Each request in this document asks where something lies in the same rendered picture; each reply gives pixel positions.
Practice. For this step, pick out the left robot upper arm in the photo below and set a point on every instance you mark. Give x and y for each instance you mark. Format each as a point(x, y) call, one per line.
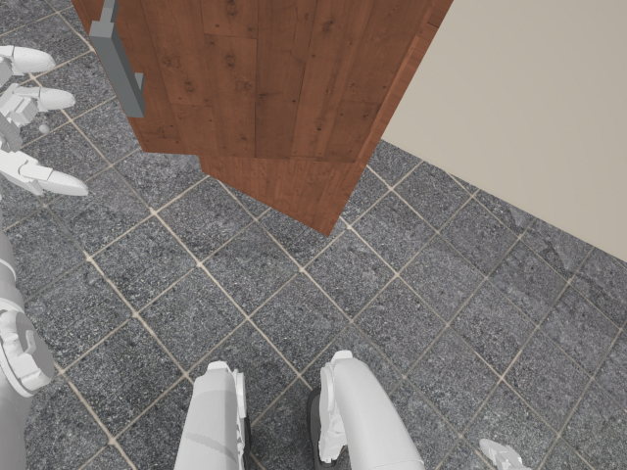
point(26, 364)

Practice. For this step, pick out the robot right hand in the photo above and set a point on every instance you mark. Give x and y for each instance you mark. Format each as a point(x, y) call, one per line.
point(503, 456)

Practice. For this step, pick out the robot left forearm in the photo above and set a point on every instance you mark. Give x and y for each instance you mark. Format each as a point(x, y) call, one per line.
point(10, 296)

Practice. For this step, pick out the robot right foot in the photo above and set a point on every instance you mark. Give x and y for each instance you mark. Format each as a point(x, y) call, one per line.
point(314, 427)

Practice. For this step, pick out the handle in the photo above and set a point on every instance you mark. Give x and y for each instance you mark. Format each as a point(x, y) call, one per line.
point(107, 43)

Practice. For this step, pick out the cupboard door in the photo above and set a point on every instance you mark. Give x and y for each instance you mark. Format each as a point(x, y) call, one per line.
point(300, 80)

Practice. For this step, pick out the robot left hand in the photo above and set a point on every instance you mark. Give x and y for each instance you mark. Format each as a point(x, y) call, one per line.
point(18, 107)

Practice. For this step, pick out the right robot thigh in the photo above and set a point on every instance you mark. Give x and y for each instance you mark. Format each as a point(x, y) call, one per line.
point(377, 437)

